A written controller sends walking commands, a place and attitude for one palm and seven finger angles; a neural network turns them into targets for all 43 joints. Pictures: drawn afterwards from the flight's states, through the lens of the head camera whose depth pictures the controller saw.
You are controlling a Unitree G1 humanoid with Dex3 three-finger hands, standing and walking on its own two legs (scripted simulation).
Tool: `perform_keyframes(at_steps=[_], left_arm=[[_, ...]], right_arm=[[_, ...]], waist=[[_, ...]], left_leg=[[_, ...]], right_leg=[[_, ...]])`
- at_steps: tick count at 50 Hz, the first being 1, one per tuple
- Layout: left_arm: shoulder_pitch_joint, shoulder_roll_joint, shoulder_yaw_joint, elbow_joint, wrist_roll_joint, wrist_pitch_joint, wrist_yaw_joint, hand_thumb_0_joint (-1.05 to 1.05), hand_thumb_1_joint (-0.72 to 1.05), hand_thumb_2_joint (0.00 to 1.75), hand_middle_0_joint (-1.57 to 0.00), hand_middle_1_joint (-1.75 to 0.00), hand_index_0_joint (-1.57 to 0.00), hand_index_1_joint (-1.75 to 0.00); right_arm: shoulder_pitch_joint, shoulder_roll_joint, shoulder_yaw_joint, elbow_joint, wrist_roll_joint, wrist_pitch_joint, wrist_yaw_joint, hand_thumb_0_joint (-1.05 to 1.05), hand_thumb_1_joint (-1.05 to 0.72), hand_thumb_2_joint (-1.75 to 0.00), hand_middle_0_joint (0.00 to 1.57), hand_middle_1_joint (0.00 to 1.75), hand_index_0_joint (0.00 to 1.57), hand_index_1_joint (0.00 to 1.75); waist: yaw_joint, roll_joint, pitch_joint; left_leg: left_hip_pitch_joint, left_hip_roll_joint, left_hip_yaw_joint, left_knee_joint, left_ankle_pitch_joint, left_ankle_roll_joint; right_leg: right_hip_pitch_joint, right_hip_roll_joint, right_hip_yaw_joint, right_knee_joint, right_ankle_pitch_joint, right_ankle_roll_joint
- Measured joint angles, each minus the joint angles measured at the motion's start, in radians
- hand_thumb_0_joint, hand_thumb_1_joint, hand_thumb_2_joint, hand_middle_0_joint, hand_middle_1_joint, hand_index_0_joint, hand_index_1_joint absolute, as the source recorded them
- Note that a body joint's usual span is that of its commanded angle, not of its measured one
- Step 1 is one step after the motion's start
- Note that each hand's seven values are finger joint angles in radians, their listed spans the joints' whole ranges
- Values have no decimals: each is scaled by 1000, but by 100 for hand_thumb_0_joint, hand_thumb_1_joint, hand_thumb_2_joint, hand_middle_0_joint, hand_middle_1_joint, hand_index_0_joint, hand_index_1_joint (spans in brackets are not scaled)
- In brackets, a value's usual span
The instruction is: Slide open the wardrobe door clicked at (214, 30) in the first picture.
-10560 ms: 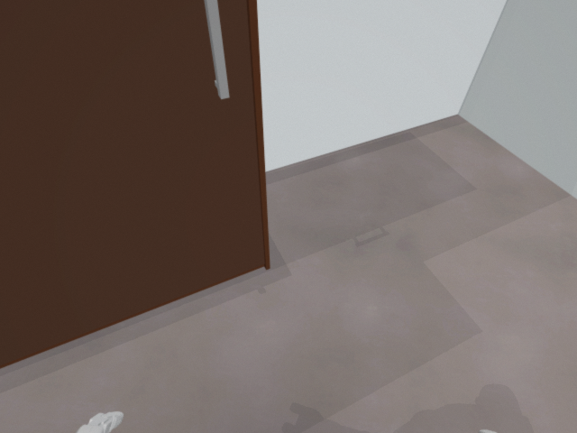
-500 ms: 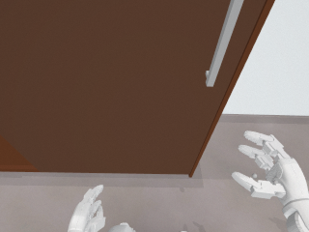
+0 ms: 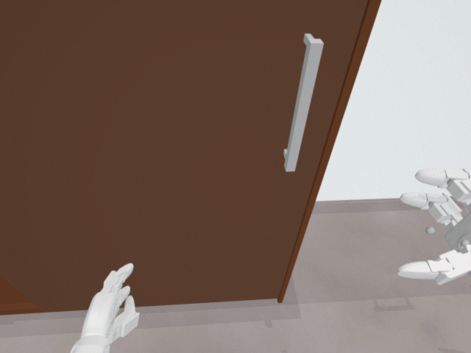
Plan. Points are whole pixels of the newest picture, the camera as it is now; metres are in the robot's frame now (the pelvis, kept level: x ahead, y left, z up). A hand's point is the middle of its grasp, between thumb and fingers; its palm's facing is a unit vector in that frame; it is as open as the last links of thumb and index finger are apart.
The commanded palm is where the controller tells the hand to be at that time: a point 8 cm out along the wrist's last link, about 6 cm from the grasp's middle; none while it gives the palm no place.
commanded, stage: raise the hand with hooked fingers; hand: right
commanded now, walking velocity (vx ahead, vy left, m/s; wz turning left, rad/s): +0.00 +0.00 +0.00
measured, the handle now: (297, 110) +0.49 -0.12 +0.20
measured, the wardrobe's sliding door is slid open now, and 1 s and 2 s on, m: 0.00 0.00 0.00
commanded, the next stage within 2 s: move the hooked fingers beside the handle in 0.84 s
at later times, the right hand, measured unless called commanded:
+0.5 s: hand (452, 186) +0.27 -0.27 +0.22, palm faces +0.04 +0.99 -0.09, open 14.0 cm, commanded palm +0.22 -0.31 +0.23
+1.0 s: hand (449, 194) +0.25 -0.26 +0.23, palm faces +0.07 +1.00 -0.06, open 14.0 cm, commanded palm +0.22 -0.30 +0.23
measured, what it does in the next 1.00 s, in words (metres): stands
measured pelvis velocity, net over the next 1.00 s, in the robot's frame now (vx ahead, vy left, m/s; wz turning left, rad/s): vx -0.03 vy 0.01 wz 0.01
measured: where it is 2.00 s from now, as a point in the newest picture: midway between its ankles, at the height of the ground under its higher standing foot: outside the picture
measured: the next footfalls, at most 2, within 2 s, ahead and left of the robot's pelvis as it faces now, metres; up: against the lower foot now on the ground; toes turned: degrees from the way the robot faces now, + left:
none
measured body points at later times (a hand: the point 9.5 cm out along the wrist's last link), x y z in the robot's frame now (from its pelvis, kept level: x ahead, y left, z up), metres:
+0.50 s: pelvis -0.02 +0.01 +0.01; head -0.05 +0.03 +0.46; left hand +0.18 +0.24 -0.06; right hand +0.26 -0.32 +0.23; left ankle +0.01 +0.12 -0.73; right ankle -0.03 -0.10 -0.73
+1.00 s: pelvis -0.03 +0.01 +0.01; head -0.07 +0.03 +0.46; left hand +0.18 +0.24 -0.05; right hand +0.24 -0.31 +0.23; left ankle +0.01 +0.12 -0.73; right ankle -0.03 -0.10 -0.73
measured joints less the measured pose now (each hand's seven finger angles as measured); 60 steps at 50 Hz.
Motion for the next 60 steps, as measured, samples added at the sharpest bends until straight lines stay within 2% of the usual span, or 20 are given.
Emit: perform_keyframes(at_steps=[4,8,16,20,24,27,31,34,38,43,49,55,60], left_arm=[[-30,-9,-22,-4,-8,40,-4,1,91,90,-20,-30,-20,-30],[-49,-14,-36,-5,-10,78,-2,1,90,90,-20,-31,-21,-30],[-37,-19,-50,12,-10,123,-3,1,90,90,-21,-31,-21,-30],[-30,1,-46,15,-24,151,-7,1,90,90,-20,-31,-21,-30],[-27,26,-32,2,-35,173,-16,1,90,90,-20,-31,-21,-30],[-21,36,-21,-3,-34,175,-18,1,91,90,-20,-30,-20,-30],[-12,28,-15,4,-26,165,-15,1,91,90,-20,-30,-20,-30],[-10,20,-15,9,-24,158,-12,1,91,90,-20,-30,-20,-30],[-19,23,-15,7,-30,155,-5,1,91,90,-20,-30,-20,-30],[-41,27,-19,9,-35,156,-2,1,91,90,-20,-30,-20,-30],[-49,12,-27,8,-30,158,-10,1,91,90,-20,-30,-20,-30],[-46,14,-26,17,-34,157,-8,1,91,90,-20,-30,-20,-30],[-45,12,-25,17,-30,151,-2,1,91,90,-20,-30,-20,-30]], right_arm=[[-80,-20,-15,51,-10,98,33,-1,44,-33,29,115,30,116],[-147,-41,-10,92,-25,185,55,-1,48,-32,30,118,30,118],[-291,-94,-61,120,-23,209,70,-1,50,-31,30,119,30,120],[-363,-141,-78,199,-30,274,87,-1,50,-30,30,120,30,120],[-346,-158,-69,240,-31,331,107,-1,50,-30,30,120,30,120],[-301,-128,-59,215,-23,326,108,-1,50,-30,30,120,30,120],[-264,-84,-66,157,-8,266,79,-1,50,-30,30,120,30,120],[-271,-74,-81,141,-18,239,48,-1,50,-30,30,120,30,120],[-299,-85,-78,160,-49,266,21,-1,51,-30,30,120,30,121],[-311,-102,-49,188,-48,306,47,-1,51,-30,30,120,30,121],[-314,-104,-59,195,-25,291,63,-1,51,-30,30,120,30,120],[-372,-90,-32,247,-53,293,37,-1,51,-30,30,120,30,121],[-391,-61,14,230,-66,283,28,-1,51,-30,30,120,30,120]], waist=[[-17,-16,6],[-23,-24,22],[-19,-12,27],[-8,-21,20],[7,-38,20],[12,-39,25],[11,-18,28],[8,-4,28],[3,-14,33],[5,-36,35],[5,-31,28],[-4,-24,34],[2,-21,40]], left_leg=[[37,1,3,-40,17,-1],[58,4,5,-71,36,-1],[89,-1,5,-125,71,7],[88,-1,3,-134,82,9],[69,-1,-5,-128,90,10],[60,-2,-10,-122,92,11],[60,-10,-12,-117,93,17],[68,-17,-11,-114,92,23],[78,-20,-9,-113,93,25],[73,-15,-5,-110,94,22],[64,-15,-5,-105,92,22],[63,-13,1,-100,85,20],[64,-6,-3,-103,83,14]], right_leg=[[35,3,3,-38,18,-2],[55,8,5,-73,41,-3],[90,6,3,-132,79,4],[91,7,1,-145,92,5],[78,7,-7,-145,100,4],[72,6,-12,-143,103,5],[74,-2,-14,-135,101,10],[79,-9,-13,-127,98,16],[84,-13,-10,-116,94,18],[78,-8,-6,-113,98,15],[68,-9,-6,-108,96,15],[60,-7,1,-94,86,13],[67,1,-3,-108,87,7]])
